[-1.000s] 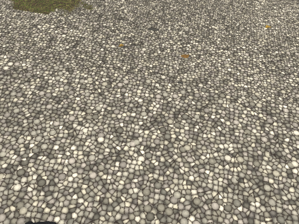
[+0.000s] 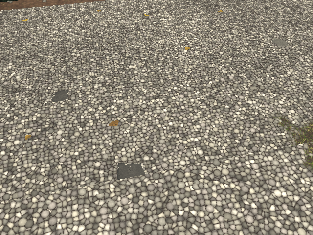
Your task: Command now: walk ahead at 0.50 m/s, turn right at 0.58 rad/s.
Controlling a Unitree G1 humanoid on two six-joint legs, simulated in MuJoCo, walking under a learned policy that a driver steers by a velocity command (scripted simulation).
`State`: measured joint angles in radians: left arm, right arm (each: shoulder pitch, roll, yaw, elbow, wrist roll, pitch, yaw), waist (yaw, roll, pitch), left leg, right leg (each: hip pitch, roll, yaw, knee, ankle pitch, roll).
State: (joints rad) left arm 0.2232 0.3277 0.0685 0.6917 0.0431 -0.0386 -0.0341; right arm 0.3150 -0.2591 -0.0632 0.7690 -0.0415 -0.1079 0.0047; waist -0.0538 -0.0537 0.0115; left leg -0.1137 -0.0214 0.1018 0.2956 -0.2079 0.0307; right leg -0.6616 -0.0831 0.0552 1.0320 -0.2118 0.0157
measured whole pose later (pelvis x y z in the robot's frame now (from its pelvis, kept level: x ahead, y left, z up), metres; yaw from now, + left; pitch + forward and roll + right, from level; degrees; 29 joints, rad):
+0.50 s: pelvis +0.30 -0.09 +0.00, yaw -3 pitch +2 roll -1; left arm 0.41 0.23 0.02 0.85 0.07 -0.10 -0.01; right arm 0.22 -0.25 0.00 0.82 -0.07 -0.10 0.08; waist 0.03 0.02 -0.01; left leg -0.69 0.11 -0.02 1.09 -0.19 0.05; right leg -0.17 0.04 -0.11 0.34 -0.20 -0.06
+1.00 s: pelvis +0.60 -0.02 -0.01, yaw +14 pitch +1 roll +1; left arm 0.18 0.25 -0.03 0.78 0.10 -0.08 -0.01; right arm 0.43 -0.24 -0.03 0.91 -0.04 -0.12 0.06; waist -0.06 -0.01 -0.02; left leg -0.29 -0.14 -0.05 0.52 -0.25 0.11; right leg -0.62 -0.09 0.09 1.16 -0.38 0.02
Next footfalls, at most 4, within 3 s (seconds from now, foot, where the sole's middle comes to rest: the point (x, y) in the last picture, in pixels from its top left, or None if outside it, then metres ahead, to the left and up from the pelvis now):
0.24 right None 0.32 -0.18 -0.78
0.78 left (139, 204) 0.63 0.06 -0.78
1.30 right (165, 158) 0.98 -0.09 -0.96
1.72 left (126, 163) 0.95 0.13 -0.96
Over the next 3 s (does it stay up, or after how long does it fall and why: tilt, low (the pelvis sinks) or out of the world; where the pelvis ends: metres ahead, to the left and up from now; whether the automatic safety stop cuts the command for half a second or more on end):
stays up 1.04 -0.02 -0.19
